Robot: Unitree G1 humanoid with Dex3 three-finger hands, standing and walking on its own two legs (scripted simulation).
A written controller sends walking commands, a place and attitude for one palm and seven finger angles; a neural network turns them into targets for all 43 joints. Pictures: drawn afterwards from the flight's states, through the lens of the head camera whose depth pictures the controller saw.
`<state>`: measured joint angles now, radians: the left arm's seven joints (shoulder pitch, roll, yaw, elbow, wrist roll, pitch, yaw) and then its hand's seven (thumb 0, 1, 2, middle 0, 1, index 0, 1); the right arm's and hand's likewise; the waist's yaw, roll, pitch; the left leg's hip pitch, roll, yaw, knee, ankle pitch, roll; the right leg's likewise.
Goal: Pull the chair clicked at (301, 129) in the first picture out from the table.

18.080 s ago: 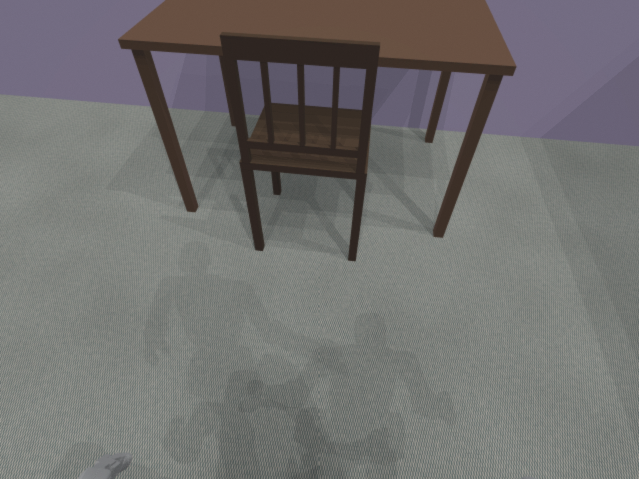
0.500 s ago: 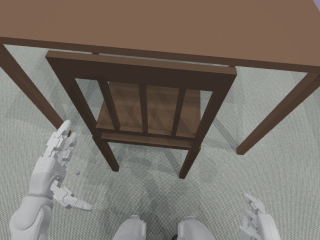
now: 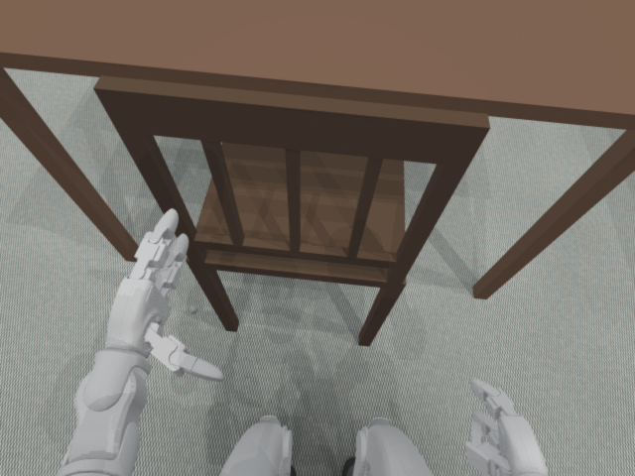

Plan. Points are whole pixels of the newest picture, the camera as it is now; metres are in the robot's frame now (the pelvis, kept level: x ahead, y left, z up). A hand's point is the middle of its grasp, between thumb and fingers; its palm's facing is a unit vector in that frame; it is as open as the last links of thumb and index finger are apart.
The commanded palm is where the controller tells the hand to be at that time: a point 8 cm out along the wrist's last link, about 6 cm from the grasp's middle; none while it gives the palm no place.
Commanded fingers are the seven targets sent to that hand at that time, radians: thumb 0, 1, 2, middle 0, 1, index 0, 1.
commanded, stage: aim the fingers beside a spindle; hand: left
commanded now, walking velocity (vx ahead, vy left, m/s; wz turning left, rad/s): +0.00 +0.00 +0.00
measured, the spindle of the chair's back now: (294, 204) +0.48 +0.05 +0.00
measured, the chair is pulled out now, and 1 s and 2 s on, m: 0.00 0.00 0.00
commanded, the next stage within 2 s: none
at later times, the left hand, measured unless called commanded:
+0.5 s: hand (221, 291) +0.33 +0.13 +0.02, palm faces -0.08 -1.00 -0.03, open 16.9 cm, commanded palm +0.31 +0.19 +0.01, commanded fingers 0.00 -0.50 0.30 -0.06 -0.08 -0.06 -0.08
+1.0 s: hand (223, 295) +0.33 +0.14 -0.01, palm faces -0.06 -1.00 -0.03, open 17.0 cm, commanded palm +0.32 +0.19 +0.01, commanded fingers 0.00 -0.50 0.30 -0.06 -0.08 -0.06 -0.08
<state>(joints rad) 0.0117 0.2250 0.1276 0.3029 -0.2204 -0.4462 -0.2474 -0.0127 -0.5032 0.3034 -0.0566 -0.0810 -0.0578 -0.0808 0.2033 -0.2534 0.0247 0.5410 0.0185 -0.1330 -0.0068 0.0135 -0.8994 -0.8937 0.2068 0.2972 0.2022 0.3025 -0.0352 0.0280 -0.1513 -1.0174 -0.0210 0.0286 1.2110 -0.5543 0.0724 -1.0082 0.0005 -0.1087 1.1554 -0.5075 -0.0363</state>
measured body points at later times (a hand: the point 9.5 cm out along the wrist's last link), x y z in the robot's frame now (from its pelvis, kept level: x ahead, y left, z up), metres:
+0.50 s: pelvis +0.00 +0.00 -0.01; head +0.12 +0.01 +0.43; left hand +0.33 +0.19 +0.02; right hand +0.15 -0.25 -0.12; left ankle +0.01 +0.07 -0.64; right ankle +0.02 -0.10 -0.64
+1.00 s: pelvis +0.00 -0.01 -0.01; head +0.11 -0.01 +0.42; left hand +0.33 +0.19 -0.01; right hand +0.16 -0.26 -0.12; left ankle +0.01 +0.07 -0.64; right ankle +0.02 -0.10 -0.64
